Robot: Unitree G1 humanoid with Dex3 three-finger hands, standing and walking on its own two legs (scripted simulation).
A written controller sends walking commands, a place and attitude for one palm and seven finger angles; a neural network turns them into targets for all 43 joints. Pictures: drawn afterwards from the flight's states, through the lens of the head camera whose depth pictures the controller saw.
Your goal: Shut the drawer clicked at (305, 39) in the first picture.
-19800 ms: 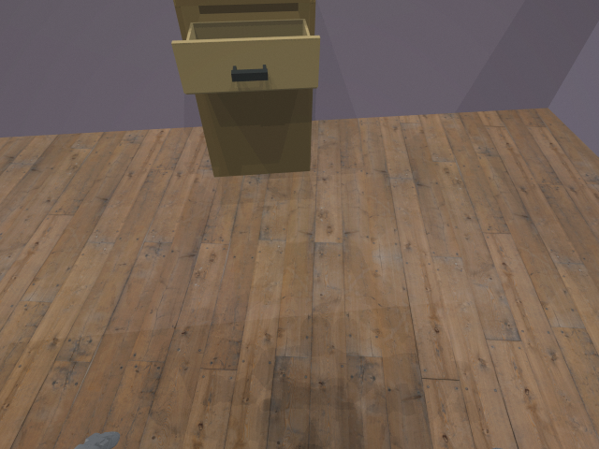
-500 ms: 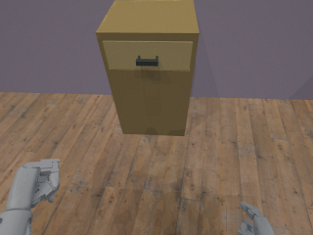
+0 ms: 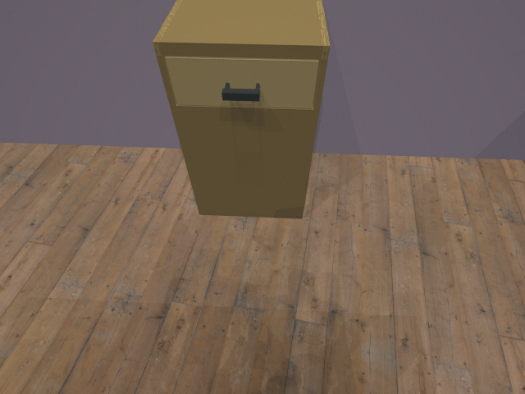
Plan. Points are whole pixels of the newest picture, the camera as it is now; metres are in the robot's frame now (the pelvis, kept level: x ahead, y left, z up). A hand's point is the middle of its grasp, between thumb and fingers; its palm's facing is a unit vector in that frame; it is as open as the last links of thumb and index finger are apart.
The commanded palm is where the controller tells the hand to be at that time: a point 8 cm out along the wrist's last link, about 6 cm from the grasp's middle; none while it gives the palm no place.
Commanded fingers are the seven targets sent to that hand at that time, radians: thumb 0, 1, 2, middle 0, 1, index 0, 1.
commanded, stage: let the arm hang, fingers relaxed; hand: left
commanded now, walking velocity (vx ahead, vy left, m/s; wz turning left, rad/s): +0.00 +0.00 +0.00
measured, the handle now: (241, 90) +0.92 +0.12 -0.07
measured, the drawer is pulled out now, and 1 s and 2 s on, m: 0.00 0.00 0.00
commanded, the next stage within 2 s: look to check the result in 0.52 s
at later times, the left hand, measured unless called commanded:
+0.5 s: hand out of the picture -0.01 +0.15 -0.17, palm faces +0.04 -0.99 -0.17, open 7.3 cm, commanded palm none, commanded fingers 0.00 0.90 0.90 -0.20 -0.30 -0.20 -0.30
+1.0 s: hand out of the picture +0.02 +0.15 -0.17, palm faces +0.03 -0.98 -0.20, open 7.4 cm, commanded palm none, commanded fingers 0.00 0.90 0.90 -0.20 -0.30 -0.20 -0.30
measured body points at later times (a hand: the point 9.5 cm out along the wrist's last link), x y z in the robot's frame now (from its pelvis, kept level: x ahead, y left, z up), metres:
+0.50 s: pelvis +0.01 -0.01 +0.00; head +0.02 -0.02 +0.45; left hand -0.01 +0.20 -0.16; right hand -0.02 -0.21 -0.17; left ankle +0.04 +0.09 -0.74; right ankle +0.00 -0.13 -0.74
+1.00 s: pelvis +0.02 -0.02 +0.00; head +0.04 -0.03 +0.45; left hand +0.02 +0.20 -0.15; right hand +0.02 -0.24 -0.16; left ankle +0.04 +0.09 -0.74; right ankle +0.00 -0.13 -0.74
